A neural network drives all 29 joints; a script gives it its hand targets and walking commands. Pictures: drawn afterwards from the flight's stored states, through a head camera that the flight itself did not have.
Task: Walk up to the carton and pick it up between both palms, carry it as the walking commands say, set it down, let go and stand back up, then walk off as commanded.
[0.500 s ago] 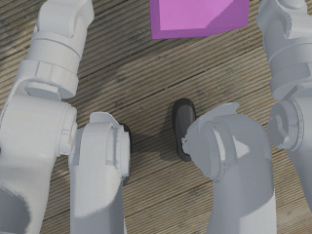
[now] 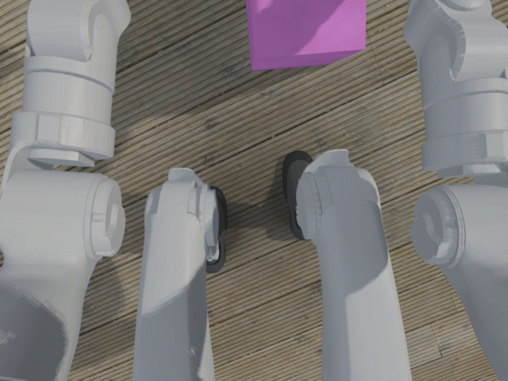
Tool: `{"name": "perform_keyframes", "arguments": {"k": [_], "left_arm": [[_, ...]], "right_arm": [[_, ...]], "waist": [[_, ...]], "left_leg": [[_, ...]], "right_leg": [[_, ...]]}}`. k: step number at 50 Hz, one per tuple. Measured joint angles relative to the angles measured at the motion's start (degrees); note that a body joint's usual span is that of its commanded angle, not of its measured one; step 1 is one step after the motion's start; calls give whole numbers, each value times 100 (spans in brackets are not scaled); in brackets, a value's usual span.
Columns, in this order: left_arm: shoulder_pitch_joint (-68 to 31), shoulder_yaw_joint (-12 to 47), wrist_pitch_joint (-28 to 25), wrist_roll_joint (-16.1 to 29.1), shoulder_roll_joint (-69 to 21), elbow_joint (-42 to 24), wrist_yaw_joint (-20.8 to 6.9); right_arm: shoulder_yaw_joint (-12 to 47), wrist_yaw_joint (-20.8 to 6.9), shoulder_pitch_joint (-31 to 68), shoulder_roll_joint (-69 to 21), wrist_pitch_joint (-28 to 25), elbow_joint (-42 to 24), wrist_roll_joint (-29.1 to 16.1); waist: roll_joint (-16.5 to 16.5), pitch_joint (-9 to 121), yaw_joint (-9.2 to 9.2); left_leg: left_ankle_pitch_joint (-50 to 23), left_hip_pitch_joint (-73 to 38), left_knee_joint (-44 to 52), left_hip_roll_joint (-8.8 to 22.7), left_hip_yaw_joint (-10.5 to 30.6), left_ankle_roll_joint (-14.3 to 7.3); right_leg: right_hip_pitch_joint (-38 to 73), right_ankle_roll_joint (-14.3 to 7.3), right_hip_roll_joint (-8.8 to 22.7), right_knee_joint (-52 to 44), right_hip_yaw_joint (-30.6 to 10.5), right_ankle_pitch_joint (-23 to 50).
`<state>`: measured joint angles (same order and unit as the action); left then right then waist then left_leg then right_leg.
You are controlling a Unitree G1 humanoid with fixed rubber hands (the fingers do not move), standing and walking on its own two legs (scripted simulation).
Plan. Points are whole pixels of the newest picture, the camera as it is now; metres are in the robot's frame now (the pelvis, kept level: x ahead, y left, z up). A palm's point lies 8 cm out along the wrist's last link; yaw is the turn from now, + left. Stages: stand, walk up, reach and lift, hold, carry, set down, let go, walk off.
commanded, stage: set down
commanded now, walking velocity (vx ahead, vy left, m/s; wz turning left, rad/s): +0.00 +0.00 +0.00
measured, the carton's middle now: out of the picture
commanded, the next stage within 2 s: let go in 0.74 s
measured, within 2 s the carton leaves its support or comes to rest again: neither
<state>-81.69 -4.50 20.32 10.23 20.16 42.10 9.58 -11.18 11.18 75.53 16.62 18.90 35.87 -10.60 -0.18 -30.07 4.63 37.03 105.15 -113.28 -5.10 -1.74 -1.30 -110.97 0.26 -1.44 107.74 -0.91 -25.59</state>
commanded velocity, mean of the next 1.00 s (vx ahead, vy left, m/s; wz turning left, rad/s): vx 0.00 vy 0.00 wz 0.00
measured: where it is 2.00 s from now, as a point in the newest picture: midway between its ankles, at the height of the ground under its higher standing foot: (256, 227)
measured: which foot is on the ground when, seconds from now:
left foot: down 0.00-1.00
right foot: down 0.00-1.00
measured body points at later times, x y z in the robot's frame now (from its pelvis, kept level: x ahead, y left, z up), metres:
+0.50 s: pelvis +0.01 +0.00 +0.13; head +0.37 -0.03 +0.38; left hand +0.59 +0.12 +0.00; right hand +0.54 -0.24 +0.01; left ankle +0.10 +0.10 -0.43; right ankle +0.15 -0.12 -0.43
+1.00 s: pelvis +0.03 +0.00 +0.22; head +0.38 -0.03 +0.49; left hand +0.55 +0.13 +0.06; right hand +0.50 -0.22 +0.06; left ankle +0.10 +0.10 -0.43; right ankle +0.15 -0.12 -0.43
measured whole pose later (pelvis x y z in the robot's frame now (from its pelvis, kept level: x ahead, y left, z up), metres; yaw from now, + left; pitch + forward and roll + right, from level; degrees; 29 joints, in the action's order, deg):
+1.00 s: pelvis +0.03 +0.00 +0.22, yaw -1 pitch +23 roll +1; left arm -62.8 -9.8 18.4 0.0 14.2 33.9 7.0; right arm -11.2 5.9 57.7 13.1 18.5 28.2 0.1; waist -0.4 -30.1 3.6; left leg 22.5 63.6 -62.8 -4.4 0.4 -1.2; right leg -68.2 0.4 -1.6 58.9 -2.7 -13.9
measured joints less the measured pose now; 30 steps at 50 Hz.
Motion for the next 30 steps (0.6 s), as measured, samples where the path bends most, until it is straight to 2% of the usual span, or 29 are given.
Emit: {"name": "perform_keyframes", "arguments": {"k": [3, 7, 12, 23, 30], "left_arm": [[93, 25, 129, -43, -16, -300, 0], [-6, -15, 305, -139, -25, -342, 19], [-38, -112, 358, -200, -17, -326, -11], [392, -268, 646, -110, 46, -759, -174], [327, -314, 606, -259, 72, -628, -286]], "right_arm": [[-70, 4, 18, -68, 109, -149, 25], [-174, -24, 80, -26, 254, -86, 144], [-224, -66, -116, 93, 364, -254, 58], [-26, -131, -385, 176, 730, -868, -63], [-106, -129, -247, 101, 743, -650, 19]], "waist": [[-5, 1, 23], [-44, 4, 23], [-115, 7, -21], [41, 0, -28], [72, 4, -48]], "left_leg": [[-83, -214, 259, -12, 55, 4], [-179, -512, 609, -8, 106, -5], [-282, -954, 1108, 22, 93, -36], [-686, -1983, 2494, 78, 30, -22], [-1006, -2654, 3409, 92, 109, 17]], "right_leg": [[257, 3, 13, -276, 28, 50], [599, 15, 9, -652, 46, 124], [1045, 46, -28, -1139, -9, 210], [2036, 39, -89, -2409, -182, 550], [2743, 10, -83, -3319, -172, 827]]}}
